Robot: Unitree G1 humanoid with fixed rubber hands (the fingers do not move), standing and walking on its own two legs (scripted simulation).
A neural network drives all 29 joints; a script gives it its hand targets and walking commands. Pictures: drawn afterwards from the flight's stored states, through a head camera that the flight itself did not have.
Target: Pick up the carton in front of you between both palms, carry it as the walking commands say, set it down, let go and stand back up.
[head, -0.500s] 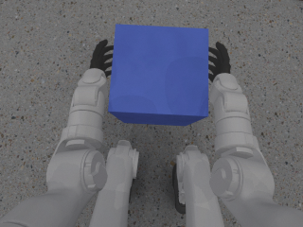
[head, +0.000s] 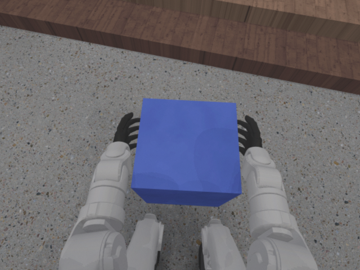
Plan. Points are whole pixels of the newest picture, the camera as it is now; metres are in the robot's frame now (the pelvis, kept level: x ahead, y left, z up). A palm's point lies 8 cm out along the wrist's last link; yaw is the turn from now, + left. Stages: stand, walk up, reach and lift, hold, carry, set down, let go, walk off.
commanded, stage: reach and lift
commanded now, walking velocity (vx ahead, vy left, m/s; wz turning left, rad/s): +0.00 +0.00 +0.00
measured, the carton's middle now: (185, 159) +0.39 +0.01 -0.11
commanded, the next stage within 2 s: hold in 1.66 s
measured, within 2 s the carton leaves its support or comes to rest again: neither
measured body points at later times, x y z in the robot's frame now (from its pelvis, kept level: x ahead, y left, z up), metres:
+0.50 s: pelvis +0.04 +0.00 +0.13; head +0.07 +0.00 +0.58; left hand +0.36 +0.15 +0.11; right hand +0.37 -0.15 +0.12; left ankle +0.07 +0.12 -0.58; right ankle +0.06 -0.12 -0.58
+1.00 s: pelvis +0.03 +0.00 +0.15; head +0.02 +0.00 +0.60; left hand +0.35 +0.15 +0.17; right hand +0.35 -0.15 +0.17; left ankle +0.07 +0.12 -0.58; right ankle +0.06 -0.12 -0.58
